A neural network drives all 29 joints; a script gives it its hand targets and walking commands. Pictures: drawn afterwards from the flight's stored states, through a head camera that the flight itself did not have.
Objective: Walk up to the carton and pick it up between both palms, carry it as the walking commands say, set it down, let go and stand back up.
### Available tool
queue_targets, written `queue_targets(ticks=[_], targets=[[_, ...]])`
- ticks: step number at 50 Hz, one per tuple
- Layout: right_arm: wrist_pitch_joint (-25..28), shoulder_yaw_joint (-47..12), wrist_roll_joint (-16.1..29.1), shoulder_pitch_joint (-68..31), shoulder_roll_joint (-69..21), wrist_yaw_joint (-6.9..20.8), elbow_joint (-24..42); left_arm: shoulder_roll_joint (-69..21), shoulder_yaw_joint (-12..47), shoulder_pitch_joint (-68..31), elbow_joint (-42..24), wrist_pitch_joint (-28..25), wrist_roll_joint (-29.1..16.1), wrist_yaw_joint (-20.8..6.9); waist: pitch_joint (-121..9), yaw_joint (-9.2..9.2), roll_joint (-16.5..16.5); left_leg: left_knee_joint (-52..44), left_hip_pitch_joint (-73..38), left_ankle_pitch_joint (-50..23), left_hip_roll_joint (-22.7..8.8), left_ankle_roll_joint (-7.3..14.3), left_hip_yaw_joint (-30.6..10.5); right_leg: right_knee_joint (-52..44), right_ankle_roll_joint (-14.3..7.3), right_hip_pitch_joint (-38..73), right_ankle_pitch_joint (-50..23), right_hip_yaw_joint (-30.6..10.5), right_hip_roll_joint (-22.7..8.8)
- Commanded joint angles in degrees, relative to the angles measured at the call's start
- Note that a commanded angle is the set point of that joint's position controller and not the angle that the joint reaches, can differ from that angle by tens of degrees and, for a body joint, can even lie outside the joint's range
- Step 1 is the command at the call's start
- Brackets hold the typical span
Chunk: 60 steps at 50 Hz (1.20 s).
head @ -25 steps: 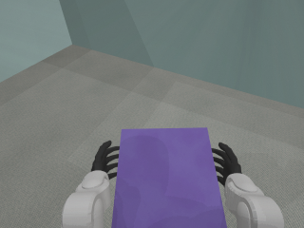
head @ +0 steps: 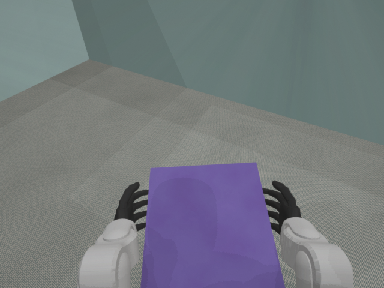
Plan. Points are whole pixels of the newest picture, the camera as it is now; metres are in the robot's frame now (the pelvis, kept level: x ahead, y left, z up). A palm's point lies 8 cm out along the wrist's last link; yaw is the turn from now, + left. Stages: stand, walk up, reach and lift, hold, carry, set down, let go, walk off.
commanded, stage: carry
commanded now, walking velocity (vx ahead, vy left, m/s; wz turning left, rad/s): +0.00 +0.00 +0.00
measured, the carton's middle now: (206, 239) +0.25 +0.00 +0.01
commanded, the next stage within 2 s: hold in 2.00 s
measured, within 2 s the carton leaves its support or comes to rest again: neither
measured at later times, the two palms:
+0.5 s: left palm (160, 227) +0.22 +0.09 +0.11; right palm (331, 231) +0.22 -0.20 +0.11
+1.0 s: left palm (142, 217) +0.24 +0.12 +0.11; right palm (308, 221) +0.24 -0.17 +0.11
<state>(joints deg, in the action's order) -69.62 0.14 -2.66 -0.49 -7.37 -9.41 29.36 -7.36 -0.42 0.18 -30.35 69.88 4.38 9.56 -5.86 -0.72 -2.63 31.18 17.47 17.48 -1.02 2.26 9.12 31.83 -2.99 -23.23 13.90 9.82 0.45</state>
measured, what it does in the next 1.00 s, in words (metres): stands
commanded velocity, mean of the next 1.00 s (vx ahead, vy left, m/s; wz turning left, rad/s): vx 0.00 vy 0.00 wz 0.00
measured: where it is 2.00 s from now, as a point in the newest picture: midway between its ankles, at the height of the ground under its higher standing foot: outside the picture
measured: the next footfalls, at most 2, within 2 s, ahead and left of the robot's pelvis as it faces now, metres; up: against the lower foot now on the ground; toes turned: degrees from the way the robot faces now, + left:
none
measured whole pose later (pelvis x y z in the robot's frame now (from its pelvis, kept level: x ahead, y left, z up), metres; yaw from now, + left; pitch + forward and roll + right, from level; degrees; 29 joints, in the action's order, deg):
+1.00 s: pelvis +0.00 -0.02 +0.01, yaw +0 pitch +3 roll +0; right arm -70.5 1.4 -2.5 -3.5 -7.3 -9.8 27.0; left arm -7.3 -0.6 -2.5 -27.7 70.5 5.8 9.1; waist -5.7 0.5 -0.4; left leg 26.6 14.6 14.5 -2.5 0.4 7.6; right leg 25.0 -3.6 -18.0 10.0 8.9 -0.2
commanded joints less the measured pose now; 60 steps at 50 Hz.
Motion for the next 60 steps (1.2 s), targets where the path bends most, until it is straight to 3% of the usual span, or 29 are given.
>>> queue_targets(ticks=[1,2,4,6,7,9,12,21,30,38,60], targets=[[1.10,-30.90,15.73,-20.63,-48.68,8.53,3.70,-48.38,37.49,-25.35,-8.40,-0.66,-19.27,-9.45,-6.84,0.51,13.21,-14.78,-6.15,-14.18,-20.78,5.07,-18.08,1.50,3.31,-0.52,3.16,-6.97,-4.88],[1.06,-30.69,15.44,-20.95,-48.46,8.39,3.74,-48.34,37.25,-24.61,-7.37,-0.61,-19.39,-9.49,-6.69,0.33,10.32,-13.56,-4.48,-11.79,-17.72,3.35,-13.96,-1.20,3.29,2.46,0.64,-6.26,-4.86],[0.84,-29.72,15.09,-20.15,-47.31,7.96,4.03,-47.15,36.77,-22.92,-6.25,-0.30,-18.91,-9.18,-7.97,0.52,8.94,-10.45,-2.92,-10.65,-11.33,-0.24,-7.90,-5.59,3.03,8.94,-7.24,-5.05,-5.13],[0.33,-29.65,14.68,-19.44,-45.89,7.46,3.02,-45.13,35.00,-21.18,-3.91,0.14,-17.84,-9.00,-8.65,0.70,4.93,-8.32,-1.59,-5.15,-8.71,-1.78,-6.51,-7.39,1.92,10.91,-11.09,-8.48,-8.05],[0.09,-30.17,14.92,-20.34,-45.88,7.40,3.04,-44.91,34.45,-20.96,-3.56,0.17,-17.53,-8.96,-8.11,0.76,2.63,-6.91,-1.58,-1.13,-8.18,-2.12,-5.96,-9.30,1.61,9.74,-10.77,-10.46,-9.21],[-0.37,-31.12,15.41,-21.92,-46.24,7.26,3.41,-44.91,33.62,-21.24,-3.53,0.26,-17.11,-8.88,-7.03,0.75,0.03,-5.31,-0.65,2.14,-7.25,-2.37,-5.88,-13.70,1.47,8.51,-3.11,-13.89,-10.98],[-1.03,-32.22,16.07,-23.60,-46.31,7.22,4.00,-44.81,32.35,-21.23,-2.84,0.39,-16.41,-8.77,-5.94,0.69,-1.75,-3.59,-1.18,2.40,-6.24,-2.94,-4.84,-18.31,1.77,7.16,3.26,-15.08,-11.91],[-1.42,-32.16,16.52,-23.17,-47.46,7.16,3.99,-45.56,32.54,-22.26,-4.05,0.09,-16.77,-8.73,-8.53,0.55,-0.94,-3.53,-2.33,1.20,-4.85,-3.05,-4.00,-20.02,2.36,11.04,-0.07,-15.02,-12.16],[-1.17,-31.24,16.12,-22.78,-47.40,7.15,3.35,-45.96,33.49,-23.31,-4.20,-0.04,-17.02,-9.00,-8.05,0.61,0.42,-5.99,-3.20,-0.52,-5.69,-2.19,-5.51,-18.39,1.35,9.73,0.90,-12.98,-10.21],[-0.63,-30.77,16.17,-23.09,-47.68,7.27,2.22,-46.67,33.66,-24.04,-3.71,-0.27,-16.53,-8.95,-8.97,1.00,3.13,-8.93,-2.59,-3.94,-7.27,-1.56,-7.87,-12.73,-0.12,11.70,-7.52,-10.39,-8.14],[0.19,-31.04,16.03,-23.02,-48.02,7.02,1.55,-46.75,33.47,-24.15,-3.09,-1.00,-16.05,-9.15,-9.70,1.12,3.06,-9.13,-4.42,-9.96,-7.78,-0.19,-8.30,-8.32,-0.47,12.31,-14.03,-9.01,-8.65]])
